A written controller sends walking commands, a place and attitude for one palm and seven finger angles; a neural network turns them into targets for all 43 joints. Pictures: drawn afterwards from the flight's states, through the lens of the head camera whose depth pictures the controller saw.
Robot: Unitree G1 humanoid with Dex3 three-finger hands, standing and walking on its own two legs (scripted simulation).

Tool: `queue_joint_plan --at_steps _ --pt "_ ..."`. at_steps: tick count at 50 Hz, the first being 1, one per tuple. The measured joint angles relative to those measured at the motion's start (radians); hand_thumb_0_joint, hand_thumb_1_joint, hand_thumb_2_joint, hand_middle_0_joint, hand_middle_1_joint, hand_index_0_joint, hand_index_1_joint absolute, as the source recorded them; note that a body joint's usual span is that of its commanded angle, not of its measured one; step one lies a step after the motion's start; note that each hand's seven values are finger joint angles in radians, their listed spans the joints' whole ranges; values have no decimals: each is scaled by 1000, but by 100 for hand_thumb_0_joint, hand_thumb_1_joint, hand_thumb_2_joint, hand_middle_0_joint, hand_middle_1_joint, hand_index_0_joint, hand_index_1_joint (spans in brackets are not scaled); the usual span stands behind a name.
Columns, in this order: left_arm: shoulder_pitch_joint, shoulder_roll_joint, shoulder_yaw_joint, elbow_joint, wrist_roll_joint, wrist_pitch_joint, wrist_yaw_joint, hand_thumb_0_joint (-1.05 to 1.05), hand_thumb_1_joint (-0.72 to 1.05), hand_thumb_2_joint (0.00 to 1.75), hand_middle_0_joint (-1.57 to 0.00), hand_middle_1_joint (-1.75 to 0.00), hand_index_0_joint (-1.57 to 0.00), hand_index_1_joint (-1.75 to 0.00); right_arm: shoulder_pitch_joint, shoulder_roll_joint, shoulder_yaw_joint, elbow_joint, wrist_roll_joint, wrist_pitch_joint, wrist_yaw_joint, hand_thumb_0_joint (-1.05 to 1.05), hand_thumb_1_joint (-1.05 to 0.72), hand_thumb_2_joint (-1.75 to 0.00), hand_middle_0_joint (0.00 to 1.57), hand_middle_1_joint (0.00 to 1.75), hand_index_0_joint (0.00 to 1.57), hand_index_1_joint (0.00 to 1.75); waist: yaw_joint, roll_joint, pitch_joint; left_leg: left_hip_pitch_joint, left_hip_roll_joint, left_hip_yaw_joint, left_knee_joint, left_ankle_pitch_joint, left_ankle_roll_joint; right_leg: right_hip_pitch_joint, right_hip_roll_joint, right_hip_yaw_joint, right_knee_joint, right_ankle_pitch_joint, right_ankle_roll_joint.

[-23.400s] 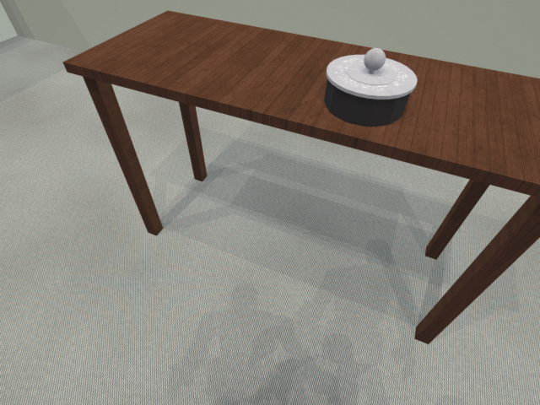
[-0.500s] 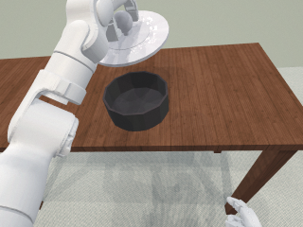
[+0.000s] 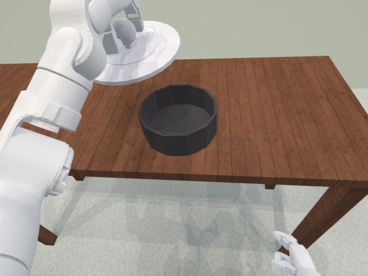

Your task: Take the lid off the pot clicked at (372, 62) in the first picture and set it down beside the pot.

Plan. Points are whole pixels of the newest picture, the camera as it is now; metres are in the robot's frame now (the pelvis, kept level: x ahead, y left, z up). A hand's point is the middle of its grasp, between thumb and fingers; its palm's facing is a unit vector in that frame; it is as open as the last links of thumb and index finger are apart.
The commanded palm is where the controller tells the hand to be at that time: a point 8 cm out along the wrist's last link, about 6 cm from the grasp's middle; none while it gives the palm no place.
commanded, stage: move the lid sideways beside the pot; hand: left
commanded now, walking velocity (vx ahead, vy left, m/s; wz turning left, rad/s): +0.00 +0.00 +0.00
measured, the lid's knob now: (123, 31) +0.48 +0.13 +0.31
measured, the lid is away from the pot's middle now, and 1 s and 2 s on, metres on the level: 0.08 0.21 0.23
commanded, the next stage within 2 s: lower the lid onto the table in 1.38 s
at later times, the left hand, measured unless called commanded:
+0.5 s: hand (90, 34) +0.46 +0.18 +0.32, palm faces -0.08 -0.03 -1.00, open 7.9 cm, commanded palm +0.42 +0.19 +0.39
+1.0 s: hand (49, 39) +0.44 +0.25 +0.32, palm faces -0.08 -0.04 -1.00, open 7.9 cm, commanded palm +0.42 +0.25 +0.39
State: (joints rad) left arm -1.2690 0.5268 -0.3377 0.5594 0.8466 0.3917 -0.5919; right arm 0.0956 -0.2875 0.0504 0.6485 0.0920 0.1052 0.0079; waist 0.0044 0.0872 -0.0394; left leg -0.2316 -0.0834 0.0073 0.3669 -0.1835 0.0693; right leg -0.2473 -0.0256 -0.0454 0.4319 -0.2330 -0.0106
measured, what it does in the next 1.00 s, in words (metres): stands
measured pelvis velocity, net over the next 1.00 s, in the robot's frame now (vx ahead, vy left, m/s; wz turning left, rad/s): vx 0.00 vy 0.01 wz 0.01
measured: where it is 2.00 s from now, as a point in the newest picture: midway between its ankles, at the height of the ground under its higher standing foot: outside the picture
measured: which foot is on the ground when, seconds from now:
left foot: down 0.00-1.00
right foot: down 0.00-1.00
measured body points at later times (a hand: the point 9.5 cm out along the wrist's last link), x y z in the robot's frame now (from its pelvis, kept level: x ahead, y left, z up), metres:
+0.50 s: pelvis +0.00 +0.01 +0.00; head +0.02 -0.02 +0.45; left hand +0.46 +0.18 +0.37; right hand +0.13 -0.24 -0.12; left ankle +0.00 +0.08 -0.74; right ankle -0.01 -0.11 -0.74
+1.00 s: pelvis +0.00 +0.01 +0.00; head +0.03 -0.01 +0.45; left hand +0.44 +0.25 +0.37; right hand +0.15 -0.24 -0.12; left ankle +0.00 +0.08 -0.74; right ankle -0.01 -0.11 -0.74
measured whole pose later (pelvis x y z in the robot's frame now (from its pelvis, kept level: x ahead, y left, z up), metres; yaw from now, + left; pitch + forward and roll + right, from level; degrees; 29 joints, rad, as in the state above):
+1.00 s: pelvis +0.00 +0.01 +0.00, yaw +0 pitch +4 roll +0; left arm -1.24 0.75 -0.21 0.64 0.90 0.28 -0.65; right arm 0.15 -0.30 0.03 0.63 0.10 0.13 -0.01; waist -0.02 0.07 -0.01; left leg -0.27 -0.08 0.00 0.38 -0.18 0.08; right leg -0.25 -0.02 -0.05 0.39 -0.21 0.00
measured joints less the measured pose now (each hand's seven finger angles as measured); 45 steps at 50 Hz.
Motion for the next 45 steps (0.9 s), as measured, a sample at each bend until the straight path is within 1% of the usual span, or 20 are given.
queue_joint_plan --at_steps 2,6,8,12,14,17,20,26,28,31,34,37,40,45 --pt "3 10 3 -3 -6 -5 -5 9 8 123 -131 -70 -80 -47 6 -1 0 0 1 0 -1 1 -90 -90 20 30 20 30 -3 -2 3 -2 -2 -1 0 2 1 0 -2 -1 -1 2 1" --pt "1 23 -9 -7 -3 -15 -11 9 8 123 -131 -70 -80 -47 22 -1 -3 1 2 -7 -4 1 -90 -90 20 30 20 30 -6 -5 11 -4 -5 -3 1 6 5 0 -5 -3 -3 6 4" --pt "5 28 2 -12 -3 -29 -13 9 8 123 -131 -70 -81 -47 30 -2 -3 3 -1 -12 -5 1 -90 -90 20 30 20 30 -8 -3 12 -6 -6 -2 1 7 6 -2 -6 -2 -5 9 6" --pt "-17 36 29 48 1 -44 -11 9 8 123 -131 -70 -81 -47 40 -1 -1 11 -1 -11 -9 1 -90 -90 20 30 20 30 -18 -5 12 -12 -7 2 1 9 10 -8 -7 2 -6 13 9" --pt "-26 47 40 74 12 -47 -11 9 8 122 -131 -70 -81 -47 47 0 0 11 -1 -10 -11 1 -90 -90 20 30 20 30 -23 -9 13 -14 -6 7 0 10 11 -13 -6 7 -6 15 10" --pt "-28 63 30 78 23 -50 -7 9 8 122 -131 -70 -81 -47 67 -1 -8 6 0 -13 -9 1 -90 -90 20 30 20 30 -29 -11 14 -20 -6 7 0 10 11 -16 -6 7 -9 17 10" --pt "-20 71 47 81 34 -62 -9 9 8 122 -131 -70 -80 -47 79 -6 -9 10 -2 -10 -11 1 -90 -90 20 30 20 30 -30 -10 14 -21 -6 9 2 8 13 -17 -5 9 -11 17 11" --pt "-1 103 80 76 32 -83 -19 9 8 122 -131 -70 -80 -47 96 -12 -16 9 -4 -11 -15 1 -90 -90 20 30 20 30 -38 -7 16 -17 -5 10 -1 4 15 -10 -4 10 -22 19 14" --pt "5 114 94 76 35 -89 -21 9 8 122 -131 -70 -80 -47 99 -14 -18 7 -5 -11 -14 1 -90 -90 20 30 20 30 -38 -6 14 -16 -4 10 -2 4 15 -7 -3 11 -26 20 15" --pt "-7 124 93 97 40 -82 -25 9 8 122 -131 -70 -80 -47 96 -14 -19 6 -1 -2 -12 1 -90 -90 20 30 20 30 -38 -10 16 -17 -4 8 -1 2 15 -6 -3 9 -29 20 15" --pt "16 144 112 65 47 -87 -32 9 9 122 -131 -70 -80 -47 93 -16 -22 -3 -3 1 -10 1 -90 -90 20 30 20 30 -35 -10 17 -19 -2 9 -1 2 15 -7 -1 9 -32 21 14" --pt "30 156 117 51 46 -90 -35 9 9 122 -131 -70 -80 -47 87 -18 -24 -10 -2 5 -9 1 -90 -90 20 30 20 30 -32 -7 17 -21 -2 4 2 0 15 -5 -1 5 -36 21 14" --pt "19 167 123 80 49 -90 -42 9 9 122 -131 -70 -80 -47 71 -18 -20 -10 2 16 -11 1 -90 -90 20 30 20 30 -29 -11 21 -25 -1 3 7 -2 15 -6 0 4 -34 21 14" --pt "32 201 132 68 56 -96 -51 9 9 122 -131 -70 -80 -47 60 -15 -18 -22 4 21 -14 1 -90 -90 20 30 20 30 -27 -17 26 -31 0 -1 10 0 14 -8 2 -1 -37 24 12"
